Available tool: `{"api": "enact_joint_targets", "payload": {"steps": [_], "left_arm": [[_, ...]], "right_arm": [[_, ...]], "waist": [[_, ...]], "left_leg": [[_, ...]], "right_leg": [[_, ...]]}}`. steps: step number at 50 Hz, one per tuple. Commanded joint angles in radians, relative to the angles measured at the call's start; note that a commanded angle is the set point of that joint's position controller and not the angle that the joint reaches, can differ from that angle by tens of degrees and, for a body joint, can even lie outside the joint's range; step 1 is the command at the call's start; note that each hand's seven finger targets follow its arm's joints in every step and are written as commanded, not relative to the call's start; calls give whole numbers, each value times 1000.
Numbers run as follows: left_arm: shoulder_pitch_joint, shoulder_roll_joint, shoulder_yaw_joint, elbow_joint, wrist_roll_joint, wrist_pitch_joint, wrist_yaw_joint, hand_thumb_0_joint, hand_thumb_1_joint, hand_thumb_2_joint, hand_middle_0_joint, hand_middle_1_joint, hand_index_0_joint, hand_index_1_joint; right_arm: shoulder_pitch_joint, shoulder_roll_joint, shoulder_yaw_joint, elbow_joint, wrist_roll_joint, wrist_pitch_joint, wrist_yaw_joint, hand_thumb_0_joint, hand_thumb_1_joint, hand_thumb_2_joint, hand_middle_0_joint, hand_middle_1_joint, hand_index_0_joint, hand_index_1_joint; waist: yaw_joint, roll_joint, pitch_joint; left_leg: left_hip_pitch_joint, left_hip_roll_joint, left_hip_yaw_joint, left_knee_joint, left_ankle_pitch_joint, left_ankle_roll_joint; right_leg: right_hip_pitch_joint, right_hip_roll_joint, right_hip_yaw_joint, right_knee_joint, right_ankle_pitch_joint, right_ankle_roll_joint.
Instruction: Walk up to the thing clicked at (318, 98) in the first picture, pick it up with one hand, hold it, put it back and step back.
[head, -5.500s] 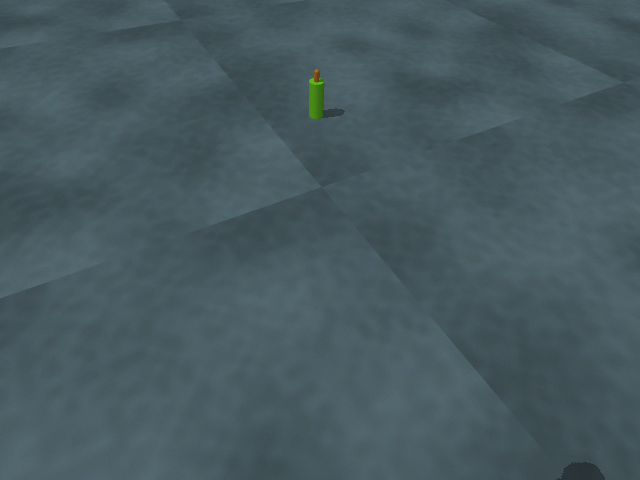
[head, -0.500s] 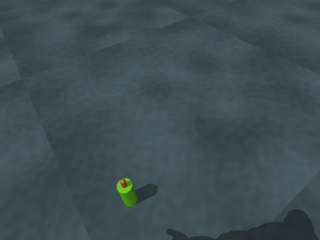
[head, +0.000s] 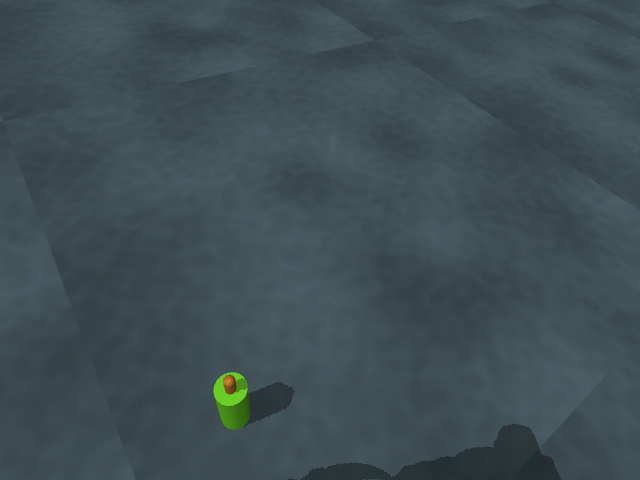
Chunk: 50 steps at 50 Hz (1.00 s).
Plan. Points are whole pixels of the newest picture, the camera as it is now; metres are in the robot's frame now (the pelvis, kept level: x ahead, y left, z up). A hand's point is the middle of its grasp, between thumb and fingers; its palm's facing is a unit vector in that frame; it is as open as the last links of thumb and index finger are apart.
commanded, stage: walk up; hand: left
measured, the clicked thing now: (232, 398) +0.43 +0.17 -0.62
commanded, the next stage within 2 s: stand in 1.62 s
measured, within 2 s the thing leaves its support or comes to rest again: neither
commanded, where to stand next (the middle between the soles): +0.10 -0.01 m, yaw +1 degrees
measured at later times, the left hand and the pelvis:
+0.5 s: hand out of the picture +0.12 +0.25 -0.14, palm faces -0.01 -0.93 -0.36, open 7.4 cm; pelvis +0.04 -0.01 +0.00, yaw +0 degrees
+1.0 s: hand out of the picture +0.14 +0.25 -0.14, palm faces +0.00 -0.94 -0.34, open 7.4 cm; pelvis +0.06 -0.01 +0.01, yaw +1 degrees
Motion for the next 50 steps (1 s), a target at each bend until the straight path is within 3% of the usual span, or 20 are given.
{"api": "enact_joint_targets", "payload": {"steps": [1,5,7,8,9,10,11,12,13,14,16,17,19,20,24,26,31,39,44,50], "left_arm": [[86,185,62,-11,10,-18,5,0,900,900,-200,-300,-200,-300],[71,162,61,12,19,-31,13,0,900,900,-200,-300,-200,-300],[99,155,66,39,26,-41,20,0,900,900,-200,-300,-200,-300],[89,168,68,35,31,-47,25,0,900,900,-200,-300,-200,-300],[77,212,79,26,40,-55,28,0,900,900,-200,-300,-200,-300],[-3,270,81,3,37,-60,28,0,900,900,-200,-300,-200,-300],[-84,298,81,-13,35,-55,23,0,900,900,-200,-300,-200,-300],[-133,256,70,-22,25,-53,20,0,900,900,-200,-300,-200,-300],[-152,221,55,-26,18,-53,19,0,900,900,-200,-300,-200,-300],[-148,187,45,-20,12,-56,20,0,900,900,-200,-300,-200,-300],[-100,175,37,-1,3,-61,18,0,900,900,-200,-300,-200,-300],[-82,175,34,6,-1,-60,16,0,900,900,-200,-300,-200,-300],[-77,189,39,28,-3,-53,18,0,900,900,-200,-300,-200,-300],[-98,191,39,29,0,-52,20,0,900,900,-200,-300,-200,-300],[-123,181,31,37,-4,-45,19,0,900,900,-200,-300,-200,-300],[-121,173,27,51,-3,-45,21,0,900,900,-200,-300,-200,-300],[-157,187,29,72,-1,-45,23,0,900,900,-200,-300,-200,-300],[-199,175,26,96,2,-40,22,0,900,900,-200,-300,-200,-300],[-219,180,28,100,4,-38,21,0,900,900,-200,-300,-200,-300],[-213,169,27,113,3,-35,21,0,900,900,-200,-300,-200,-300]], "right_arm": [[-14,-318,-82,-62,3,-18,-25,0,-900,-900,200,300,200,300],[-55,-304,-75,-77,4,1,-22,0,-900,-900,200,300,200,300],[-86,-276,-60,-79,15,15,-18,0,-900,-900,200,300,200,300],[-77,-238,-46,-75,20,18,-19,0,-900,-900,200,300,200,300],[-61,-193,-31,-77,28,18,-19,0,-900,-900,200,300,200,300],[-85,-174,-26,-71,25,20,-20,0,-900,-900,200,300,200,300],[-81,-229,-45,-42,20,20,-24,0,-900,-900,200,300,200,300],[-30,-234,-48,-14,22,12,-22,0,-900,-900,200,300,200,300],[-23,-224,-41,4,29,3,-18,0,-900,-900,200,300,200,300],[-17,-219,-39,20,31,-5,-20,0,-900,-900,200,300,200,300],[-37,-233,-39,26,29,-14,-24,0,-900,-900,200,300,200,300],[-45,-239,-36,24,24,-17,-28,0,-900,-900,200,300,200,300],[-85,-261,-36,37,30,-13,-23,0,-900,-900,200,300,200,300],[-88,-251,-35,47,29,-10,-22,0,-900,-900,200,300,200,300],[-96,-254,-29,75,23,-8,-23,0,-900,-900,200,300,200,300],[-119,-248,-23,83,24,-9,-22,0,-900,-900,200,300,200,300],[-136,-229,-19,103,28,-7,-27,0,-900,-900,200,300,200,300],[-167,-235,-21,121,25,1,-27,0,-900,-900,200,300,200,300],[-165,-231,-22,130,22,5,-28,0,-900,-900,200,300,200,300],[-178,-230,-20,133,23,6,-29,0,-900,-900,200,300,200,300]], "waist": [[-5,303,-70],[-4,245,-90],[28,191,-82],[34,117,-79],[27,-36,-69],[14,-128,-12],[3,-108,23],[-34,-75,31],[-48,-55,10],[-50,-52,-26],[-22,-38,-120],[-10,-34,-143],[10,-15,-114],[2,-6,-107],[2,82,-83],[12,108,-100],[3,86,-117],[2,91,-119],[-11,60,-123],[-4,60,-135]], "left_leg": [[85,186,-284,-296,-318,153],[12,192,-231,-228,-254,158],[-87,168,-194,-160,-279,114],[-112,136,-164,-103,-279,77],[-144,68,-104,30,-252,29],[-178,-34,-12,146,-287,-9],[-52,1,-60,209,-291,-8],[15,13,-64,126,-244,-4],[74,5,-52,13,-176,1],[107,21,-59,-62,-14,2],[197,56,-108,-78,187,24],[203,76,-134,-87,226,32],[132,81,-148,-76,101,45],[123,69,-128,-86,84,37],[99,80,-159,-162,20,38],[98,98,-176,-177,63,41],[131,68,-118,-134,173,25],[144,79,-131,-169,160,30],[164,50,-97,-147,150,19],[199,68,-115,-159,228,28]], "right_leg": [[-50,-17,11,-57,44,11],[83,7,-28,-233,86,16],[217,23,-33,-376,183,4],[246,-3,21,-447,182,-15],[212,-132,251,-550,72,-61],[114,-273,454,-665,-135,-136],[-40,-318,460,-666,-169,-189],[-52,-263,352,-605,-78,-167],[-34,-197,233,-546,73,-121],[24,-143,151,-496,231,-72],[81,-99,94,-415,454,-33],[98,-87,86,-394,475,-23],[122,-65,72,-443,270,-20],[142,-78,81,-449,255,-30],[149,-65,58,-427,253,-31],[191,-62,51,-436,287,-25],[224,-88,68,-468,397,-30],[252,-68,40,-489,372,-16],[248,-91,60,-519,379,-24],[261,-79,34,-513,431,-8]]}}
